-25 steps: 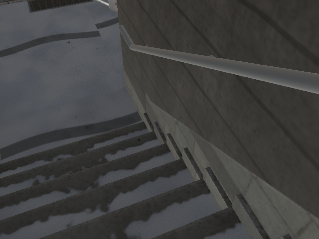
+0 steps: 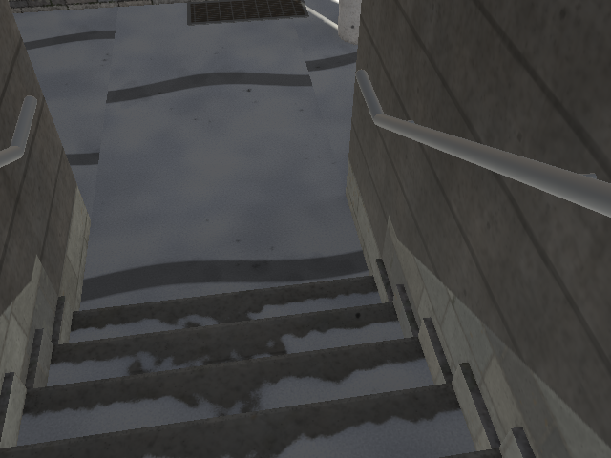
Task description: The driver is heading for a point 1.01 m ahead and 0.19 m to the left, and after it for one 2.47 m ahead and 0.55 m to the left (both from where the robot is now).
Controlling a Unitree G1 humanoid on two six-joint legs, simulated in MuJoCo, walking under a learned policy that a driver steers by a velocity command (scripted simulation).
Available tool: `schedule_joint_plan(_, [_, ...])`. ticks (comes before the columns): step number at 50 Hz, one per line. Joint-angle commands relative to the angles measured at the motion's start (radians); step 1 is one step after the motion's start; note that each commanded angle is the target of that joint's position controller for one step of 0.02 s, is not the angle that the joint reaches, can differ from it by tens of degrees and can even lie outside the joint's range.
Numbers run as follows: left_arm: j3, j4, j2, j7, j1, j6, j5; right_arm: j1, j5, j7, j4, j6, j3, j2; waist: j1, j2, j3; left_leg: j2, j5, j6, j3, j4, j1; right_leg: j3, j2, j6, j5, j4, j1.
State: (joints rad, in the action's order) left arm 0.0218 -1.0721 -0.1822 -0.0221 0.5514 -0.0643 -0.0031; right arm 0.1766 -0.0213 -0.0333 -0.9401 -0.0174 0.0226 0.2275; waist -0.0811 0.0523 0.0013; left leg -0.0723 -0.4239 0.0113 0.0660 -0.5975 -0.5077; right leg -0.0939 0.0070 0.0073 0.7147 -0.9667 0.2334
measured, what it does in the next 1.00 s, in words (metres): goes down: left foot 0.17 m lower, then right foot 0.17 m lower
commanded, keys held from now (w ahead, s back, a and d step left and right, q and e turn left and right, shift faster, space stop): w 0.70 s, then w+q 0.30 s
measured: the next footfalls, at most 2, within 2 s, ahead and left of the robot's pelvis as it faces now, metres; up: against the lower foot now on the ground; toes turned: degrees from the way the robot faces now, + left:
left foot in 0.08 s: +0.15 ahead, +0.13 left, -0.17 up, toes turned +3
right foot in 0.66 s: +0.47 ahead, -0.08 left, -0.34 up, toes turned -3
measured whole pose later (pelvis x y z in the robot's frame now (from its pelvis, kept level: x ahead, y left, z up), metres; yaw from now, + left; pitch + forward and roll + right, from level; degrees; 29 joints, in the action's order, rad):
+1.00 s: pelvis +0.51 +0.01 -0.31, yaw +5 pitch +4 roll -4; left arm -0.05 -1.07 -0.12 0.01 0.55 -0.14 0.10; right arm 0.21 -0.09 -0.06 -0.98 -0.10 0.00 0.22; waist -0.05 0.06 0.06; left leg -0.15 -0.35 0.02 0.09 -0.88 -0.87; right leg -0.20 0.06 -0.07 0.58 -0.81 0.30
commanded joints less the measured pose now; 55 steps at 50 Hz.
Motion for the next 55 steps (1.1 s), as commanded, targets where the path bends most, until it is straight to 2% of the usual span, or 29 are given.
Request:
schedule_joint_plan(1, [-0.036, -0.011, -0.055, 0.034, 0.125, -0.011, 0.156, 0.024, -0.122, -0.010, 0.026, -0.013, -0.025, 0.021, 0.040, -0.064, -0.235, -0.118, 0.086, 0.024, 0.072, 0.239, 0.118, 0.339, -0.301, -0.169, -0.192, 0.083, 0.174])
schedule_joint_plan(2, [-0.015, -0.022, -0.108, 0.066, 0.128, -0.010, 0.128, 0.108, -0.111, -0.010, 0.009, -0.016, -0.001, 0.045, 0.075, -0.063, -0.225, -0.086, 0.179, 0.029, 0.009, 0.281, 0.169, 0.351, -0.306, -0.203, -0.260, 0.036, 0.121])
schedule_joint_plan(3, [0.033, 0.034, -0.167, -0.005, 0.012, 0.024, 0.027, 0.115, 0.024, 0.002, -0.032, -0.019, 0.037, 0.103, 0.059, -0.052, -0.148, 0.010, 0.153, 0.025, -0.096, 0.335, 0.322, 0.168, -0.138, -0.190, -0.470, -0.157, 0.126])
schedule_joint_plan(5, [0.037, 0.022, -0.115, -0.023, 0.126, 0.040, 0.001, 0.400, 0.009, -0.006, -0.109, -0.032, 0.053, 0.181, 0.116, 0.207, 0.097, -0.114, -0.319, 0.097, -0.002, -0.019, 0.845, 0.072, 0.050, -0.130, 0.170, -0.842, 0.483])
schedule_joint_plan(7, [0.032, 0.076, -0.111, -0.038, 0.059, 0.031, -0.024, 0.533, 0.046, -0.012, -0.103, -0.015, 0.069, 0.216, 0.181, 0.203, 0.255, -0.343, -0.080, 0.188, 0.237, -0.075, 0.992, 0.090, 0.014, -0.123, 0.123, -1.232, 0.892])
schedule_joint_plan(8, [0.025, 0.141, -0.090, -0.036, -0.110, 0.028, -0.010, 0.534, 0.041, 0.005, -0.105, -0.012, 0.073, 0.224, 0.213, 0.229, 0.163, -0.395, 0.400, 0.268, 0.411, 0.122, 0.854, 0.084, 0.021, -0.110, 0.015, -1.169, 1.017])
schedule_joint_plan(9, [-0.017, 0.176, -0.052, 0.050, -0.095, -0.029, 0.059, 0.507, -0.144, -0.070, -0.105, -0.063, 0.053, 0.229, 0.217, 0.056, -0.103, -0.325, 0.746, 0.270, 0.433, 0.153, 0.615, 0.276, -0.019, -0.101, -0.282, -1.217, 1.165])
schedule_joint_plan(11, [-0.012, 0.145, -0.052, 0.071, -0.013, -0.050, 0.058, 0.326, -0.142, -0.083, -0.082, -0.095, 0.012, 0.084, 0.057, -0.053, -0.157, -0.312, 0.615, 0.295, 0.360, 0.190, 0.229, 0.311, -0.115, -0.125, -0.543, -0.977, 1.003])
schedule_joint_plan(12, [-0.039, 0.142, 0.000, 0.078, -0.009, -0.040, 0.106, 0.241, -0.120, -0.048, -0.078, -0.117, -0.024, -0.048, 0.026, -0.056, -0.145, -0.215, 0.652, 0.222, 0.249, 0.191, 0.135, 0.328, -0.135, -0.147, -0.749, -0.746, 0.982])
schedule_joint_plan(13, [0.026, 0.178, -0.111, 0.027, -0.177, 0.026, 0.048, 0.168, 0.047, -0.005, -0.065, -0.093, -0.013, 0.032, -0.029, 0.026, -0.058, -0.180, 0.503, 0.169, 0.183, 0.204, 0.063, 0.192, -0.092, -0.046, -0.644, -0.432, 0.675])
schedule_joint_plan(14, [0.023, 0.228, -0.124, 0.018, -0.271, 0.056, 0.032, 0.157, 0.064, 0.018, -0.043, -0.093, -0.022, 0.054, -0.003, 0.008, -0.108, -0.127, 0.410, 0.178, 0.108, 0.266, -0.082, 0.129, -0.064, -0.013, -0.695, -0.233, 0.543])
schedule_joint_plan(17, [0.012, 0.133, -0.038, 0.022, -0.153, 0.105, 0.027, 0.254, 0.044, 0.031, -0.069, -0.076, 0.014, 0.144, -0.020, 0.077, -0.010, -0.124, 0.226, 0.171, 0.059, 0.191, 0.043, 0.105, -0.078, -0.023, -0.873, -0.146, 0.368])
schedule_joint_plan(19, [0.031, 0.169, -0.088, 0.023, -0.334, 0.083, 0.024, 0.341, 0.052, 0.048, -0.099, -0.076, 0.008, 0.061, 0.052, -0.001, -0.116, -0.092, 0.494, 0.181, 0.111, 0.119, 0.288, 0.177, -0.118, -0.045, -1.053, 0.081, 0.638])
schedule_joint_plan(20, [-0.042, 0.188, -0.027, 0.095, -0.354, 0.015, 0.186, 0.421, -0.124, 0.037, -0.118, -0.127, -0.036, -0.015, 0.146, -0.049, -0.199, -0.160, 0.603, 0.239, 0.177, 0.008, 0.387, 0.254, -0.112, -0.048, -1.201, 0.060, 0.930])
schedule_joint_plan(21, [-0.033, 0.202, -0.013, 0.107, -0.413, -0.013, 0.170, 0.586, -0.130, 0.044, -0.185, -0.141, -0.038, -0.035, 0.193, -0.037, -0.166, -0.192, 0.570, 0.267, 0.255, -0.027, 0.595, 0.299, -0.107, -0.051, -1.156, 0.114, 1.128])
schedule_joint_plan(23, [-0.046, 0.220, -0.034, 0.107, -0.485, -0.029, 0.141, 0.576, -0.097, 0.046, -0.152, -0.139, -0.067, -0.074, 0.202, -0.066, -0.068, -0.094, 0.675, 0.247, 0.131, -0.071, 0.386, 0.168, -0.119, -0.052, -1.390, 0.396, 0.827])
schedule_joint_plan(24, [-0.007, 0.250, -0.075, 0.078, -0.597, -0.011, 0.008, 0.381, 0.066, 0.051, -0.097, -0.102, -0.012, 0.088, 0.160, -0.071, -0.044, -0.073, 0.782, 0.196, 0.134, -0.002, 0.071, 0.093, -0.062, -0.049, -1.315, 0.343, 0.342])
schedule_joint_plan(29, [0.015, 0.219, -0.094, 0.043, -0.603, 0.046, -0.014, 0.442, -0.010, 0.055, -0.109, -0.054, 0.005, 0.061, 0.239, -0.011, -0.269, -0.036, 0.602, 0.174, 0.125, -0.157, 0.209, 0.069, -0.064, -0.035, -1.111, 0.558, 0.309])
schedule_joint_plan(30, [-0.049, 0.251, -0.028, 0.114, -0.479, 0.042, 0.200, 0.404, -0.096, -0.002, -0.123, -0.075, -0.022, 0.083, 0.147, 0.023, -0.206, -0.140, 0.678, 0.224, 0.238, -0.267, 0.249, 0.196, -0.154, -0.073, -0.969, 0.563, 0.279])
schedule_joint_plan(32, [0.007, 0.173, -0.123, 0.119, -0.268, 0.031, 0.162, 0.390, -0.091, -0.048, -0.137, -0.083, 0.007, 0.127, 0.093, -0.093, -0.128, -0.111, 0.576, 0.207, 0.181, -0.481, 0.275, 0.123, -0.133, -0.085, -1.006, 0.651, 0.031])
schedule_joint_plan(33, [0.062, 0.094, -0.199, 0.037, -0.192, 0.024, -0.002, 0.411, -0.007, 0.034, -0.142, -0.073, 0.032, 0.121, 0.053, -0.077, -0.064, 0.016, 0.373, 0.188, 0.016, -0.689, 0.301, -0.030, -0.032, -0.041, -0.969, 0.743, -0.094])
schedule_joint_plan(35, [0.070, 0.054, -0.251, 0.022, 0.018, 0.010, 0.026, 0.564, 0.036, 0.069, -0.141, -0.067, 0.012, -0.012, 0.064, -0.238, 0.222, 0.127, 1.375, 0.109, -0.018, -1.385, -0.306, 0.273, -0.359, -0.213, -1.646, 0.183, -0.807])
schedule_joint_plan(36, [0.068, 0.064, -0.235, 0.031, 0.101, 0.028, 0.004, 0.529, 0.037, 0.085, -0.121, -0.060, 0.014, 0.037, -0.017, -0.148, 0.320, 0.107, 1.365, 0.084, -0.015, -1.503, -0.486, 0.409, -0.453, -0.322, -1.513, 0.216, -0.848])
schedule_joint_plan(37, [0.056, 0.040, -0.249, 0.118, 0.137, 0.000, 0.158, 0.372, -0.018, -0.028, 0.030, -0.078, -0.023, -0.003, -0.081, -0.328, 0.370, 0.114, 1.159, 0.056, 0.068, -1.547, -0.677, 0.663, -0.479, -0.470, -0.754, 0.468, -0.849])
schedule_joint_plan(38, [0.041, 0.054, -0.148, 0.134, 0.005, -0.008, 0.169, 0.240, -0.003, -0.030, 0.007, -0.095, -0.002, 0.055, -0.038, -0.066, -0.002, 0.027, 0.884, 0.069, 0.061, -1.327, -0.783, 0.512, -0.370, -0.354, -0.424, 0.569, -0.508])
schedule_joint_plan(42, [-0.058, 0.140, 0.057, 0.061, -0.253, -0.075, 0.115, 0.273, -0.087, -0.033, -0.068, -0.083, 0.014, 0.041, 0.155, -0.035, -0.062, -0.086, 0.311, 0.071, 0.066, -0.648, -0.265, 0.192, -0.245, -0.295, -0.658, 0.578, 0.373])
schedule_joint_plan(45, [-0.032, 0.088, -0.080, 0.056, -0.074, -0.087, 0.129, 0.303, -0.086, -0.063, -0.083, -0.087, -0.002, 0.005, 0.162, -0.136, 0.042, -0.054, 0.329, 0.028, 0.010, -0.686, -0.232, 0.167, -0.250, -0.320, -0.897, 0.453, 0.266])
schedule_joint_plan(48, [-0.074, 0.005, 0.059, 0.013, 0.106, -0.094, 0.093, 0.070, -0.070, -0.024, -0.032, -0.092, -0.021, 0.029, 0.013, -0.031, -0.020, -0.137, -0.085, 0.006, 0.149, -0.154, -0.586, 0.181, -0.271, -0.249, -0.641, 0.304, -0.091])
schedule_joint_plan(55, [-0.046, 0.024, -0.062, 0.038, 0.035, -0.068, 0.121, 0.004, -0.089, -0.048, 0.016, -0.067, -0.012, 0.063, 0.088, -0.059, -0.092, -0.042, 0.070, -0.004, -0.065, -0.264, -0.169, 0.110, -0.278, -0.143, -0.704, 0.082, 0.158])
Keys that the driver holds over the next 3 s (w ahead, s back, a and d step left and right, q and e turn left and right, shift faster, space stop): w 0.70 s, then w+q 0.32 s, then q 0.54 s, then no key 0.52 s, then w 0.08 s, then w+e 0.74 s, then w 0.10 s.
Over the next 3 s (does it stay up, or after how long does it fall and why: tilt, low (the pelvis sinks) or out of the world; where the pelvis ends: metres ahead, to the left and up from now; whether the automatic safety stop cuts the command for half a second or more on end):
stays up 1.02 0.22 -0.65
